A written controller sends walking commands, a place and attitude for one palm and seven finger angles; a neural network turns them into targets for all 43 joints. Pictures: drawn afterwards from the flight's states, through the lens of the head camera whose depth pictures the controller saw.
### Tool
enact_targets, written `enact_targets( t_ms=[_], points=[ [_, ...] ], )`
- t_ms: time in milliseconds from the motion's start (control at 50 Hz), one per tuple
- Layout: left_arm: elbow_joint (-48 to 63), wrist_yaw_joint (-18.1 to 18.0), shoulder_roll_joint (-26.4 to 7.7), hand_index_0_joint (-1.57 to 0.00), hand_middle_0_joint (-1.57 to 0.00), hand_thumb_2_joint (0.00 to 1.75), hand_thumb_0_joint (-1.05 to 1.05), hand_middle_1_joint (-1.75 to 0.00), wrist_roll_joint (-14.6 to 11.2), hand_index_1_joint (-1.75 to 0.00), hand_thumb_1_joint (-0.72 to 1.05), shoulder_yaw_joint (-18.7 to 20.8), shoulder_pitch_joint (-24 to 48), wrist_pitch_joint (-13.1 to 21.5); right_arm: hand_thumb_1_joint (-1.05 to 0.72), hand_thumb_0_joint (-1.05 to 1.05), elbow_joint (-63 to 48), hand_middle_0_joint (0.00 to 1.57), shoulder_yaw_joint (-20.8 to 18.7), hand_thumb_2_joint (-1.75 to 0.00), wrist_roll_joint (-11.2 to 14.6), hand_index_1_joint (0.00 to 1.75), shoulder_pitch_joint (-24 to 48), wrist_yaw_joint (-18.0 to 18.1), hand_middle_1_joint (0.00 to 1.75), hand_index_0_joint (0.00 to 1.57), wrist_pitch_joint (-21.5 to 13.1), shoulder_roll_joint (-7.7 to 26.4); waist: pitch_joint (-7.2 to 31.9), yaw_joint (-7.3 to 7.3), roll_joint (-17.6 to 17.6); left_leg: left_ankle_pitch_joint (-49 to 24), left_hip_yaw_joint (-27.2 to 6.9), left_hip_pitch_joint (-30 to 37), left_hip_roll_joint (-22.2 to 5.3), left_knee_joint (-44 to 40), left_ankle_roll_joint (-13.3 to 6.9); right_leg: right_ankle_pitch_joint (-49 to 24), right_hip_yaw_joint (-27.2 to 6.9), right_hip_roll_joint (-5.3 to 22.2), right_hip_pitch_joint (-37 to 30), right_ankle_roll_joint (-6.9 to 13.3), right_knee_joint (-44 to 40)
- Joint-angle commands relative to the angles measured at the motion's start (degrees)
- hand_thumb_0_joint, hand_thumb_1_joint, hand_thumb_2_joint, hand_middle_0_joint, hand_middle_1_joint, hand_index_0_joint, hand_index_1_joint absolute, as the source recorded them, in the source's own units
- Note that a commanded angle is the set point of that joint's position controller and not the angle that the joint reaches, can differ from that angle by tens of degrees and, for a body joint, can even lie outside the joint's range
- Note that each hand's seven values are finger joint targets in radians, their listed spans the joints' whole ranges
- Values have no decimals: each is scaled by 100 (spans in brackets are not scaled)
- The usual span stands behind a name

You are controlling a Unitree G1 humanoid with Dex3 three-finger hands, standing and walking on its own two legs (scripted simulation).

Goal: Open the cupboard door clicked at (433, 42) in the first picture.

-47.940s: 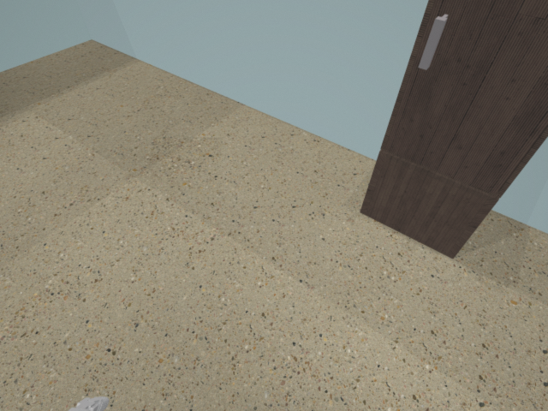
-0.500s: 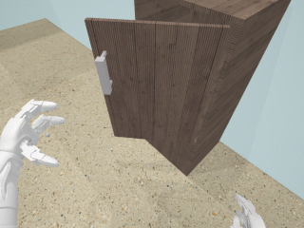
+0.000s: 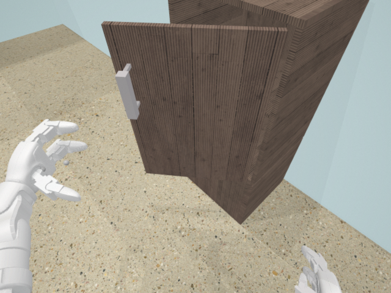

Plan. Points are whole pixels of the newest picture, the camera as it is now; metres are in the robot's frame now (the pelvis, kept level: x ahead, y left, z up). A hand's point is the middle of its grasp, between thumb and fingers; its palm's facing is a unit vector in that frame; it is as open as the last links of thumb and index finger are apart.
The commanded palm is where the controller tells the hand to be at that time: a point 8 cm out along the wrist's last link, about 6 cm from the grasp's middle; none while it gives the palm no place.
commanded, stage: move the hooked fingers beside the handle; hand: left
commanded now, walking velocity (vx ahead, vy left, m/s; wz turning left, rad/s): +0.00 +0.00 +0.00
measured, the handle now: (130, 91) +0.57 +0.22 +0.10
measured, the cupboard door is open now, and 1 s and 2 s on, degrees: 40 40 40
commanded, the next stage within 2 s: none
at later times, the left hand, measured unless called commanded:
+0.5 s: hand (83, 133) +0.40 +0.28 +0.12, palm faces -0.02 -1.00 -0.02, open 14.0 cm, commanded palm +0.38 +0.33 +0.11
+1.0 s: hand (92, 113) +0.46 +0.28 +0.11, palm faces -0.05 -1.00 +0.01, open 14.0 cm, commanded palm +0.45 +0.33 +0.11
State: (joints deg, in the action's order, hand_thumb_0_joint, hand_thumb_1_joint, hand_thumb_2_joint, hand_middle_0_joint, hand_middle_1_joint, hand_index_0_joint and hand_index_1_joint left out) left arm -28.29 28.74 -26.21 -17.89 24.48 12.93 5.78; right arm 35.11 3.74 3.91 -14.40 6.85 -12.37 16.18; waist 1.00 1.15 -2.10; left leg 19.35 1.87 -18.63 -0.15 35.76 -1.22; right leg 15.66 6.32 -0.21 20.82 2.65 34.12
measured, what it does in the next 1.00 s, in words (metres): stands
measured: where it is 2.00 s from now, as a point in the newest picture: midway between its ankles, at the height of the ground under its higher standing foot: outside the picture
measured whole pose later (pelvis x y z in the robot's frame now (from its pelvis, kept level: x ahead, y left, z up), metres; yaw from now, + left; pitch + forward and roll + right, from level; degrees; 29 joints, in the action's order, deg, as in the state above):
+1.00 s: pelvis +0.01 +0.03 -0.01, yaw -2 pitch +13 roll -2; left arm -64.3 29.3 -36.3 -10.8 25.5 45.7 15.1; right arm 35.8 3.0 2.2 -21.9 3.9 -2.0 17.2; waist 3.3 -5.7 -0.1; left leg 22.1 3.6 -32.9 0.1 42.2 -3.5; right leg 16.0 4.5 0.2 34.4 0.4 37.9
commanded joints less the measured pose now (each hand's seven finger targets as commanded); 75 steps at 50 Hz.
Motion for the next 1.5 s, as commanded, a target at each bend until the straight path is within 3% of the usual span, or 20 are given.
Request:
enact_targets(
  t_ms=[0, 120, 160, 300, 340, 380, 440, 480, 560, 620, 760, 900, 960, 1040, 1100, 1200, 1260, 1340, 1420, 1480],
  points=[
    [644, 47, -1939, -30, -30, 30, 0, -120, -96, -120, -50, 567, 2324, 425, -90, 0, -692, 20, -322, -90, 7, 30, 131, 73, 30, 20, -246, 828, 1246, -222, -3, -989, -244, -76, 65, -418, -87, -891, -678, 115, -679, -151, -496],
    [-7, 168, -2193, -30, -30, 30, 0, -120, -16, -120, -50, 618, 2747, 598, -90, 0, -707, 20, -347, -90, 1, 30, -69, 0, 30, 20, -143, 898, 1562, -200, -238, -1073, -217, -259, 75, -295, -78, -1008, -724, 133, -687, -121, -338],
    [-225, 204, -2253, -30, -30, 30, 0, -120, -33, -120, -50, 646, 2860, 638, -90, 0, -708, 20, -365, -90, -10, 30, -165, -30, 30, 20, -101, 929, 1682, -219, 78, -1153, -222, -369, 64, -250, -93, -1185, -756, 117, -793, -136, -280],
    [-716, 229, -2424, -30, -30, 30, 0, -120, 118, -120, -50, 542, 3606, 799, -90, 0, -654, 20, -406, -90, -1, 30, -436, -73, 30, 20, 69, 998, 1740, -342, -273, -1012, -193, -466, 64, -197, -94, -1018, -757, 84, -479, -129, -217],
    [-913, 213, -2540, -30, -30, 30, 0, -120, 94, -120, -50, 622, 3756, 856, -90, 0, -619, 20, -427, -90, -16, 30, -547, -76, 30, 20, 129, 1043, 1709, -369, 72, -1012, -233, -524, 28, -189, -105, -985, -717, 52, -447, -123, -206],
    [-985, 208, -2522, -30, -30, 30, 0, -120, 154, -120, -50, 562, 3907, 924, -90, 0, -613, 20, -427, -90, -19, 30, -585, -83, 30, 20, 163, 1038, 1882, -360, -222, -1036, -239, -463, 47, -200, -100, -1017, -705, 40, -416, -111, -153],
    [-1212, 163, -2775, -30, -30, 30, 0, -120, 185, -120, -50, 764, 3888, 980, -90, 0, -584, 20, -441, -90, -50, 30, -734, -109, 30, 20, 256, 1085, 1993, -313, -102, -1285, -267, -475, 19, -175, -97, -1268, -652, 19, -490, -85, -70],
    [-1220, 177, -2566, -30, -30, 30, 0, -120, 234, -120, -50, 548, 4104, 1000, -90, 0, -581, 20, -440, -90, -47, 30, -763, -129, 30, 20, 296, 1059, 2029, -383, -267, -1348, -269, -388, 20, -181, -96, -1324, -628, 5, -348, -98, -68],
    [-1540, 157, -2755, -30, -30, 30, 0, -120, 257, -120, -50, 676, 4275, 1011, -90, 0, -569, 20, -448, -90, -61, 30, -894, -147, 30, 20, 415, 1103, 2015, -428, -74, -1373, -273, -492, -1, -148, -98, -1359, -618, -25, -287, -102, -32],
    [-1699, 146, -2676, -30, -30, 30, 0, -120, 370, -120, -50, 503, 4641, 1095, -90, 0, -536, 20, -449, -90, -77, 30, -963, -158, 30, 20, 482, 1095, 1965, -498, -362, -1331, -315, -430, -15, -141, -69, -1181, -568, -29, -5, -87, -16],
    [-2069, 176, -2776, -30, -30, 30, 0, -120, 424, -120, -50, 482, 5212, 1201, -90, 0, -440, 20, -460, -90, -123, 30, -1176, -174, 30, 20, 681, 1142, 2206, -623, -220, -1807, -385, -273, -67, 8, -37, -1440, -518, -80, 172, -93, 98],
    [-2336, 80, -2643, -30, -30, 30, 0, -120, 546, -120, -50, 278, 5775, 1272, -90, 0, -332, 20, -471, -90, -174, 30, -1349, -203, 30, 20, 855, 1154, 2336, -781, -464, -2130, -521, 49, -135, 130, 69, -1288, -429, -103, 679, -96, 147],
    [-2409, 36, -2781, -30, -30, 30, 0, -120, 597, -120, -50, 354, 5926, 1308, -90, 0, -299, 20, -471, -90, -204, 30, -1452, -220, 30, 20, 943, 1172, 2522, -781, -543, -2506, -566, 162, -160, 187, 124, -1389, -413, -124, 712, -93, 207],
    [-2919, -16, -3109, -30, -30, 30, 0, -120, 716, -120, -50, 483, 6096, 1254, -90, 0, -281, 20, -438, -90, -215, 30, -1544, -215, 30, 20, 1086, 1221, 2236, -843, -347, -2218, -523, -324, -139, 240, 60, -1371, -433, -130, 712, -85, 240],
    [-2822, -16, -3100, -30, -30, 30, 0, -120, 828, -120, -50, 400, 6292, 1331, -90, 0, -270, 20, -460, -90, -239, 30, -1658, -233, 30, 20, 1156, 1217, 2598, -893, -765, -2490, -574, 31, -174, 319, 134, -1333, -428, -142, 937, -99, 278],
    [-3209, 71, -3276, -30, -30, 30, 0, -120, 839, -120, -50, 435, 6532, 1300, -90, 0, -194, 20, -446, -90, -256, 30, -1811, -244, 30, 20, 1311, 1263, 2486, -1027, -642, -2493, -571, -184, -195, 427, 100, -1403, -420, -178, 1037, -112, 297],
    [-3089, 69, -3573, -30, -30, 30, 0, -120, 905, -120, -50, 612, 6646, 1309, -90, 0, -220, 20, -456, -90, -289, 30, -1941, -246, 30, 20, 1397, 1289, 2891, -971, -881, -2929, -607, 23, -207, 510, 151, -1554, -423, -196, 1020, -104, 362],
    [-3264, 50, -3283, -30, -30, 30, 0, -120, 890, -120, -50, 401, 6867, 1270, -90, 0, -161, 20, -459, -90, -312, 30, -2072, -263, 30, 20, 1500, 1279, 2718, -1146, -823, -3175, -687, 95, -260, 581, 180, -1533, -352, -242, 1317, -99, 363],
    [-3410, 10, -3439, -30, -30, 30, 0, -120, 982, -120, -50, 526, 6620, 1193, -90, 0, -179, 20, -463, -90, -338, 30, -2161, -316, 30, 20, 1600, 1283, 2808, -1068, -754, -3091, -643, -91, -247, 613, 135, -1624, -375, -243, 1175, -114, 371],
    [-3066, -19, -3443, -30, -30, 30, 0, -120, 987, -120, -50, 591, 6400, 1228, -90, 0, -269, 20, -493, -90, -347, 30, -2181, -362, 30, 20, 1667, 1254, 3074, -938, -1052, -3635, -666, 234, -286, 651, 217, -1749, -349, -261, 1186, -100, 428]
  ],
)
